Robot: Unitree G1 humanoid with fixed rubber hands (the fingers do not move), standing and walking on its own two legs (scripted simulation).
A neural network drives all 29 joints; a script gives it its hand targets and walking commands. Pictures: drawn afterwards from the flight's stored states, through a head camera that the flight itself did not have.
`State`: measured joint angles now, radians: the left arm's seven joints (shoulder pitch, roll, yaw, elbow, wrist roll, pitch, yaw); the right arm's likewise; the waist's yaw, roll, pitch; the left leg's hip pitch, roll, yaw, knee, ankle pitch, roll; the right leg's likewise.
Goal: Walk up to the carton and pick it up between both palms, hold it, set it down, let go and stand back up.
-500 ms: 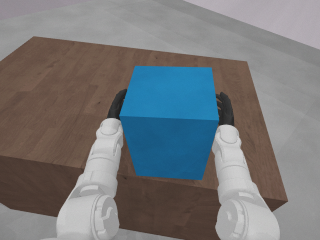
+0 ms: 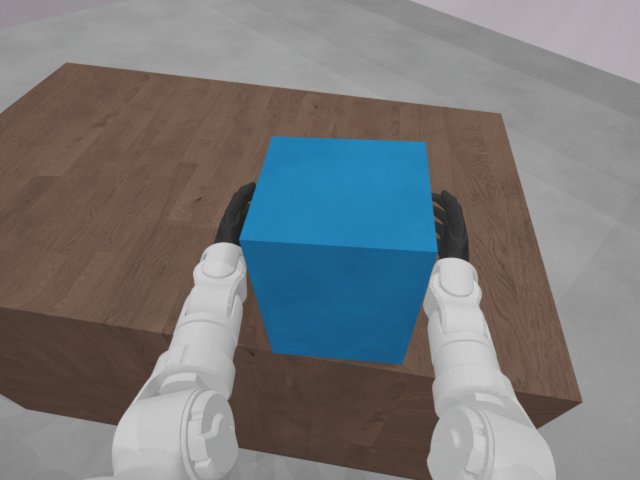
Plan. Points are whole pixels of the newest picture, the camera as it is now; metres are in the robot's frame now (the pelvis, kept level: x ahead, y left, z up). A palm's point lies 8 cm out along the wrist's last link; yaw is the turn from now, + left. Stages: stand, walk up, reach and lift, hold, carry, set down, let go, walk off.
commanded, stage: set down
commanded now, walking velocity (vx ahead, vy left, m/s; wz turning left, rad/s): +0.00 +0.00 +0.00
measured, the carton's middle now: (341, 257) +0.40 -0.07 +0.06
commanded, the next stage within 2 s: none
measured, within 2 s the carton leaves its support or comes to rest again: neither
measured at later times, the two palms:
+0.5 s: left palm (241, 242) +0.42 +0.06 +0.08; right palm (455, 265) +0.36 -0.21 +0.07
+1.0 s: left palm (242, 244) +0.43 +0.06 +0.07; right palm (455, 266) +0.36 -0.21 +0.07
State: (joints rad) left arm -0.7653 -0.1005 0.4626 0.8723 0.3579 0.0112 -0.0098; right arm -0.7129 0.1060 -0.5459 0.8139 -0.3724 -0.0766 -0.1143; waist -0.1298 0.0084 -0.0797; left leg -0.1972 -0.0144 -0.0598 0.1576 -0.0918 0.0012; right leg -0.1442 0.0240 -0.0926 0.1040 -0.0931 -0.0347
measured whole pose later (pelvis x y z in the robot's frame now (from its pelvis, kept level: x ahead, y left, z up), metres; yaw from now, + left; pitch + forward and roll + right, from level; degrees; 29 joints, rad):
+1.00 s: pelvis -0.01 +0.00 +0.00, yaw -1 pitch +9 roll +0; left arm -0.82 -0.12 0.54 0.82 0.43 -0.05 -0.05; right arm -0.71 0.18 -0.63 0.66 -0.47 -0.10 -0.05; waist -0.12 0.00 -0.01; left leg -0.24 -0.01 -0.04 0.13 -0.06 0.00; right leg -0.21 0.03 -0.07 0.12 -0.07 -0.04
